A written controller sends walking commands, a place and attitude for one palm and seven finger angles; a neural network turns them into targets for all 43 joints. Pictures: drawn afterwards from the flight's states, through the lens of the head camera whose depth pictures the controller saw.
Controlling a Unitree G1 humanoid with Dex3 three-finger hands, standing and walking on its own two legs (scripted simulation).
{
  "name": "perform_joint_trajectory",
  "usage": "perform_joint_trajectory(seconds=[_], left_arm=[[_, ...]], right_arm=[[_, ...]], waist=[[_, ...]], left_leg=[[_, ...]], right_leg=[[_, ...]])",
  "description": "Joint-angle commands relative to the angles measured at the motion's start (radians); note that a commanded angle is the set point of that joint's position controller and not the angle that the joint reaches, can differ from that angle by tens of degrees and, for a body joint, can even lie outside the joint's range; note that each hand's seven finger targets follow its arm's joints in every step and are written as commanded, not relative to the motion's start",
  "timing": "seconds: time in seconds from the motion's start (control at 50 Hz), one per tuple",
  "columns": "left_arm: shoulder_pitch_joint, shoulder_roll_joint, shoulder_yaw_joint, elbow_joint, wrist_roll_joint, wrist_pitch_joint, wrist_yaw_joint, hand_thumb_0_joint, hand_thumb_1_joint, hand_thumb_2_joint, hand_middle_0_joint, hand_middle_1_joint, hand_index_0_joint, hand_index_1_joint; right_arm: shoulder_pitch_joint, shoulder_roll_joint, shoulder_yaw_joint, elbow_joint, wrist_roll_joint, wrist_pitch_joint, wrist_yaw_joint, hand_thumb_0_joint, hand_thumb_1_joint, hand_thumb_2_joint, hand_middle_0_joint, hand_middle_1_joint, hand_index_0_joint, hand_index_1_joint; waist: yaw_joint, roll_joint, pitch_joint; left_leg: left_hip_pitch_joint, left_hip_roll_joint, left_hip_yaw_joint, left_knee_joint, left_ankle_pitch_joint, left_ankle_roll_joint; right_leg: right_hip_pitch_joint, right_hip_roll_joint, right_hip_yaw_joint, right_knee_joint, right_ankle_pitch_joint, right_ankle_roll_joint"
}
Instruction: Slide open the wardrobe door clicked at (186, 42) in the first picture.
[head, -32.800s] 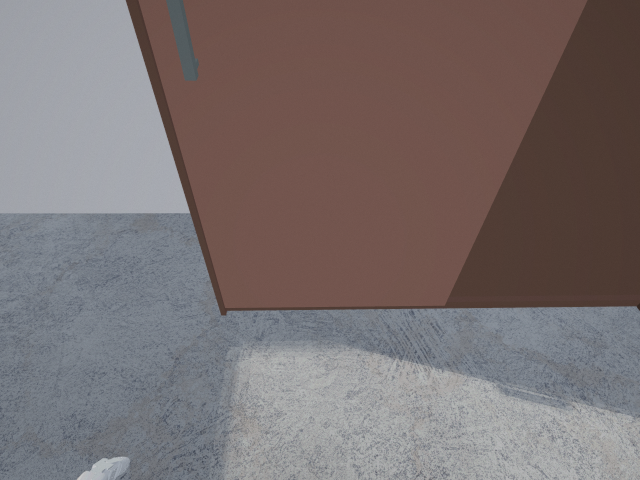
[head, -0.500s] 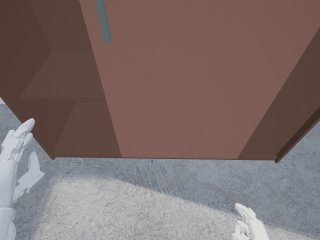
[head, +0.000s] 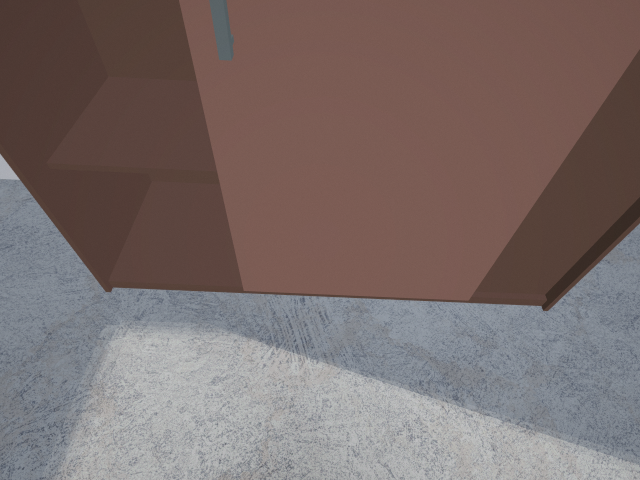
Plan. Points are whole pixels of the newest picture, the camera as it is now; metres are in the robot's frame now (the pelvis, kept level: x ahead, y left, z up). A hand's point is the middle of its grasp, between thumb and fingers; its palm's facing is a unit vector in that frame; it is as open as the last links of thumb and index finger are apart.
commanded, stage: let the arm hang, fingers relaxed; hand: left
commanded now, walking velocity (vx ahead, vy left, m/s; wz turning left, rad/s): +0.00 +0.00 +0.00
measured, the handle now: out of the picture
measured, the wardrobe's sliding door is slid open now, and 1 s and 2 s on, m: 0.48 0.48 0.48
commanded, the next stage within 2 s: look to check the result in 0.56 s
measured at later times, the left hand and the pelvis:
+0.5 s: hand out of the picture +0.13 +0.24 -0.14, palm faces -0.06 -0.94 -0.32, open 7.4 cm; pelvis +0.02 +0.00 +0.01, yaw -1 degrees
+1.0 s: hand out of the picture +0.11 +0.23 -0.14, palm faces -0.05 -0.94 -0.34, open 7.4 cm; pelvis +0.03 -0.01 +0.01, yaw -1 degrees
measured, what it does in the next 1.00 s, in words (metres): stands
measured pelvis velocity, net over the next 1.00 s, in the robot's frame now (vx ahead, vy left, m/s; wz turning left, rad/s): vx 0.03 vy -0.01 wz -0.02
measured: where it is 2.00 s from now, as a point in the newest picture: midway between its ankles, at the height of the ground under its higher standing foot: outside the picture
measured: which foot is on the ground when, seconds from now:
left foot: down 0.00-1.00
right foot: down 0.00-1.00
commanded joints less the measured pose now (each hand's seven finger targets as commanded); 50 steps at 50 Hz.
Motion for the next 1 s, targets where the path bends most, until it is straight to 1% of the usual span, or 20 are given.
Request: perform_joint_trajectory(seconds=[0.0, 0.02, 0.08, 0.16, 0.18, 0.2, 0.26, 0.34, 0.38, 0.52, 0.56, 0.58, 0.6, 0.64, 0.72, 0.78, 0.86, 0.88, 0.94, 0.98], left_arm=[[-0.082, 0.200, 0.055, -0.047, 0.003, -0.048, 0.017, 0.000, 0.900, 0.900, -0.200, -0.300, -0.200, -0.300], [-0.093, 0.202, 0.054, -0.036, 0.002, -0.048, 0.017, 0.000, 0.900, 0.900, -0.200, -0.300, -0.200, -0.300], [-0.102, 0.209, 0.051, -0.015, 0.001, -0.055, 0.018, 0.000, 0.900, 0.900, -0.200, -0.300, -0.200, -0.300], [-0.124, 0.219, 0.043, 0.006, -0.003, -0.060, 0.020, 0.000, 0.900, 0.900, -0.200, -0.300, -0.200, -0.300], [-0.130, 0.222, 0.043, 0.007, -0.001, -0.061, 0.021, 0.000, 0.900, 0.900, -0.200, -0.300, -0.200, -0.300], [-0.139, 0.224, 0.042, 0.009, -0.002, -0.062, 0.021, 0.000, 0.900, 0.900, -0.200, -0.300, -0.200, -0.300], [-0.158, 0.232, 0.039, 0.013, -0.003, -0.062, 0.021, 0.000, 0.900, 0.900, -0.200, -0.300, -0.200, -0.300], [-0.177, 0.239, 0.038, 0.011, -0.002, -0.065, 0.022, 0.000, 0.900, 0.900, -0.200, -0.300, -0.200, -0.300], [-0.180, 0.245, 0.038, 0.010, 0.000, -0.069, 0.024, 0.000, 0.900, 0.900, -0.200, -0.300, -0.200, -0.300], [-0.192, 0.242, 0.041, 0.012, -0.002, -0.071, 0.025, 0.000, 0.900, 0.900, -0.200, -0.300, -0.200, -0.300], [-0.192, 0.241, 0.041, 0.015, -0.002, -0.071, 0.024, 0.000, 0.900, 0.900, -0.200, -0.300, -0.200, -0.300], [-0.185, 0.245, 0.043, 0.013, -0.001, -0.073, 0.025, 0.000, 0.900, 0.900, -0.200, -0.300, -0.200, -0.300], [-0.189, 0.241, 0.042, 0.017, -0.002, -0.072, 0.025, 0.000, 0.900, 0.900, -0.200, -0.300, -0.200, -0.300], [-0.188, 0.242, 0.041, 0.021, -0.003, -0.071, 0.024, 0.000, 0.900, 0.900, -0.200, -0.300, -0.200, -0.300], [-0.183, 0.241, 0.042, 0.027, -0.003, -0.072, 0.025, 0.000, 0.900, 0.900, -0.200, -0.300, -0.200, -0.300], [-0.175, 0.246, 0.044, 0.027, -0.003, -0.075, 0.026, 0.000, 0.900, 0.900, -0.200, -0.300, -0.200, -0.300], [-0.176, 0.244, 0.041, 0.035, -0.005, -0.074, 0.028, 0.000, 0.900, 0.900, -0.200, -0.300, -0.200, -0.300], [-0.176, 0.249, 0.042, 0.033, -0.004, -0.074, 0.028, 0.000, 0.900, 0.900, -0.200, -0.300, -0.200, -0.300], [-0.178, 0.246, 0.040, 0.036, -0.005, -0.073, 0.028, 0.000, 0.900, 0.900, -0.200, -0.300, -0.200, -0.300], [-0.173, 0.248, 0.041, 0.036, -0.004, -0.073, 0.029, 0.000, 0.900, 0.900, -0.200, -0.300, -0.200, -0.300]], right_arm=[[-0.043, -0.193, -0.050, -0.045, 0.001, -0.039, -0.016, 0.000, -0.900, -0.900, 0.200, 0.300, 0.200, 0.300], [-0.050, -0.196, -0.050, -0.036, 0.001, -0.039, -0.015, 0.000, -0.900, -0.900, 0.200, 0.300, 0.200, 0.300], [-0.057, -0.205, -0.048, -0.017, 0.004, -0.047, -0.014, 0.000, -0.900, -0.900, 0.200, 0.300, 0.200, 0.300], [-0.091, -0.217, -0.041, 0.003, 0.005, -0.053, -0.012, 0.000, -0.900, -0.900, 0.200, 0.300, 0.200, 0.300], [-0.099, -0.218, -0.039, 0.008, 0.007, -0.053, -0.011, 0.000, -0.900, -0.900, 0.200, 0.300, 0.200, 0.300], [-0.105, -0.215, -0.037, 0.014, 0.007, -0.055, -0.011, 0.000, -0.900, -0.900, 0.200, 0.300, 0.200, 0.300], [-0.129, -0.227, -0.035, 0.022, 0.007, -0.055, -0.009, 0.000, -0.900, -0.900, 0.200, 0.300, 0.200, 0.300], [-0.151, -0.229, -0.032, 0.028, 0.007, -0.058, -0.006, 0.000, -0.900, -0.900, 0.200, 0.300, 0.200, 0.300], [-0.158, -0.235, -0.032, 0.029, 0.008, -0.059, -0.006, 0.000, -0.900, -0.900, 0.200, 0.300, 0.200, 0.300], [-0.181, -0.235, -0.030, 0.035, 0.008, -0.062, -0.009, 0.000, -0.900, -0.900, 0.200, 0.300, 0.200, 0.300], [-0.182, -0.237, -0.029, 0.037, 0.008, -0.062, -0.010, 0.000, -0.900, -0.900, 0.200, 0.300, 0.200, 0.300], [-0.179, -0.241, -0.029, 0.035, 0.009, -0.063, -0.011, 0.000, -0.900, -0.900, 0.200, 0.300, 0.200, 0.300], [-0.184, -0.240, -0.029, 0.036, 0.009, -0.062, -0.011, 0.000, -0.900, -0.900, 0.200, 0.300, 0.200, 0.300], [-0.186, -0.239, -0.028, 0.039, 0.009, -0.061, -0.012, 0.000, -0.900, -0.900, 0.200, 0.300, 0.200, 0.300], [-0.182, -0.240, -0.029, 0.041, 0.010, -0.060, -0.014, 0.000, -0.900, -0.900, 0.200, 0.300, 0.200, 0.300], [-0.173, -0.241, -0.029, 0.041, 0.011, -0.059, -0.016, 0.000, -0.900, -0.900, 0.200, 0.300, 0.200, 0.300], [-0.173, -0.240, -0.030, 0.045, 0.011, -0.057, -0.017, 0.000, -0.900, -0.900, 0.200, 0.300, 0.200, 0.300], [-0.171, -0.240, -0.030, 0.045, 0.013, -0.055, -0.017, 0.000, -0.900, -0.900, 0.200, 0.300, 0.200, 0.300], [-0.173, -0.241, -0.030, 0.048, 0.010, -0.055, -0.018, 0.000, -0.900, -0.900, 0.200, 0.300, 0.200, 0.300], [-0.171, -0.240, -0.030, 0.047, 0.011, -0.054, -0.018, 0.000, -0.900, -0.900, 0.200, 0.300, 0.200, 0.300]], waist=[[-0.002, 0.033, -0.064], [-0.003, 0.032, -0.046], [0.001, 0.018, -0.073], [0.005, -0.013, -0.077], [0.005, 0.000, -0.081], [0.005, -0.007, -0.085], [0.005, -0.011, -0.073], [0.003, 0.000, -0.082], [0.003, -0.004, -0.102], [0.000, 0.028, -0.109], [0.000, 0.037, -0.106], [0.001, 0.023, -0.122], [0.000, 0.037, -0.114], [-0.001, 0.039, -0.106], [-0.002, 0.020, -0.114], [-0.003, 0.013, -0.138], [-0.004, 0.015, -0.125], [-0.005, 0.004, -0.126], [-0.005, 0.018, -0.113], [-0.004, 0.001, -0.117]], left_leg=[[0.008, 0.094, -0.129, -0.154, -0.112, 0.028], [0.007, 0.094, -0.130, -0.161, -0.112, 0.026], [0.035, 0.106, -0.132, -0.177, -0.030, 0.027], [0.075, 0.115, -0.125, -0.194, 0.079, 0.023], [0.083, 0.117, -0.120, -0.197, 0.104, 0.023], [0.089, 0.120, -0.122, -0.203, 0.128, 0.023], [0.101, 0.120, -0.119, -0.221, 0.131, 0.019], [0.123, 0.118, -0.113, -0.233, 0.156, 0.018], [0.137, 0.120, -0.108, -0.228, 0.182, 0.015], [0.165, 0.121, -0.102, -0.234, 0.223, 0.008], [0.164, 0.122, -0.100, -0.240, 0.216, 0.006], [0.176, 0.123, -0.102, -0.234, 0.233, 0.008], [0.176, 0.125, -0.098, -0.237, 0.223, 0.006], [0.176, 0.124, -0.097, -0.241, 0.208, 0.005], [0.189, 0.125, -0.097, -0.237, 0.209, 0.005], [0.204, 0.127, -0.092, -0.225, 0.236, 0.005], [0.208, 0.127, -0.088, -0.228, 0.238, 0.003], [0.207, 0.127, -0.087, -0.225, 0.233, 0.003], [0.205, 0.128, -0.087, -0.229, 0.230, 0.002], [0.211, 0.128, -0.087, -0.229, 0.234, 0.004]], right_leg=[[0.023, -0.120, 0.176, -0.166, -0.172, -0.040], [0.015, -0.121, 0.177, -0.172, -0.178, -0.039], [0.052, -0.117, 0.169, -0.166, -0.099, -0.031], [0.079, -0.121, 0.156, -0.163, 0.010, -0.019], [0.085, -0.122, 0.152, -0.160, 0.033, -0.016], [0.098, -0.122, 0.149, -0.158, 0.059, -0.014], [0.099, -0.122, 0.151, -0.168, 0.062, -0.008], [0.109, -0.125, 0.154, -0.176, 0.084, -0.006], [0.126, -0.127, 0.154, -0.179, 0.114, -0.005], [0.144, -0.132, 0.158, -0.189, 0.167, -0.007], [0.149, -0.131, 0.157, -0.195, 0.161, -0.008], [0.158, -0.131, 0.157, -0.194, 0.178, -0.008], [0.153, -0.135, 0.157, -0.198, 0.172, -0.009], [0.151, -0.133, 0.163, -0.206, 0.165, -0.010], [0.156, -0.135, 0.160, -0.214, 0.175, -0.010], [0.176, -0.137, 0.160, -0.211, 0.230, -0.012], [0.173, -0.140, 0.158, -0.214, 0.249, -0.013], [0.174, -0.137, 0.158, -0.215, 0.248, -0.011], [0.172, -0.138, 0.161, -0.219, 0.248, -0.013], [0.170, -0.135, 0.159, -0.218, 0.251, -0.013]])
